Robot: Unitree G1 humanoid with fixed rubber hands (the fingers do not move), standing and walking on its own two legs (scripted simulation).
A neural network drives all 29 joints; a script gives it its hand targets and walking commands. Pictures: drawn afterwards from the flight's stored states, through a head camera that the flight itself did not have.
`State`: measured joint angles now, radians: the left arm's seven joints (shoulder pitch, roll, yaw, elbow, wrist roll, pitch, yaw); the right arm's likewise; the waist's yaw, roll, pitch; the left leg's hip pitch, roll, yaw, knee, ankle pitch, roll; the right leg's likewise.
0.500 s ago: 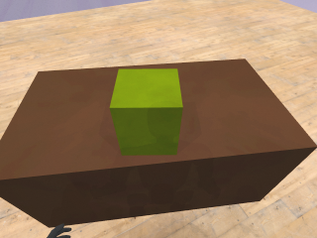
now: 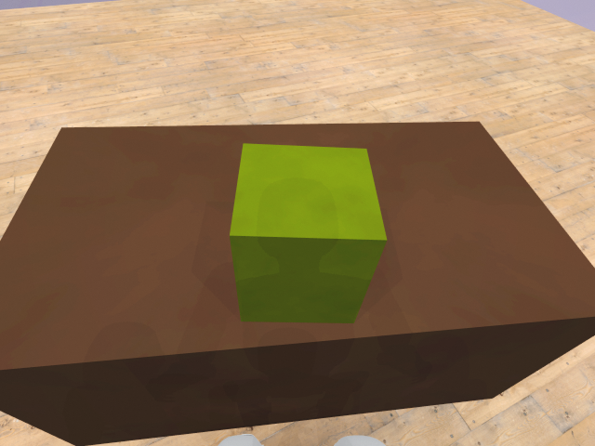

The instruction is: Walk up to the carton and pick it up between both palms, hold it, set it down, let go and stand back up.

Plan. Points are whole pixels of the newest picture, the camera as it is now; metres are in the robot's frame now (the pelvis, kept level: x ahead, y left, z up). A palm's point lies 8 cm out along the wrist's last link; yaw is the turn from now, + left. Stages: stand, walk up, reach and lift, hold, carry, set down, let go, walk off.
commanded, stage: walk up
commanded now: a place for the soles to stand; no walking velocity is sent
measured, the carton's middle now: (301, 238) +0.46 +0.00 -0.02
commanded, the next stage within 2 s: none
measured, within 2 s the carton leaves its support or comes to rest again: neither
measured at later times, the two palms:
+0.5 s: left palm out of the picture +0.07 +0.24 -0.10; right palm out of the picture +0.07 -0.34 -0.10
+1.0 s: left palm out of the picture +0.07 +0.25 -0.11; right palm out of the picture +0.08 -0.34 -0.10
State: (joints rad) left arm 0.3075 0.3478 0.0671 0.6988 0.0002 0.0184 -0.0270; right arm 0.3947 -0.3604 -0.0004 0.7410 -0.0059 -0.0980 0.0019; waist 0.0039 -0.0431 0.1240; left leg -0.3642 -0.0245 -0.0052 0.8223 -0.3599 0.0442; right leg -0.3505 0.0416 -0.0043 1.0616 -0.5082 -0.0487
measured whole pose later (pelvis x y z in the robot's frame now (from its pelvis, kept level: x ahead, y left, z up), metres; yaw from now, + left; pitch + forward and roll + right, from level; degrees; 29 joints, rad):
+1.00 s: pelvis +0.00 -0.05 -0.01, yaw +1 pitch -5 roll +1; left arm 0.31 0.35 0.06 0.70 0.00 0.01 -0.02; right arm 0.33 -0.36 0.00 0.74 -0.02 -0.05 -0.01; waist 0.02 -0.03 0.13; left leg -0.37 -0.03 -0.05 0.85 -0.39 0.00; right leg -0.37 0.00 -0.03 0.87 -0.43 -0.03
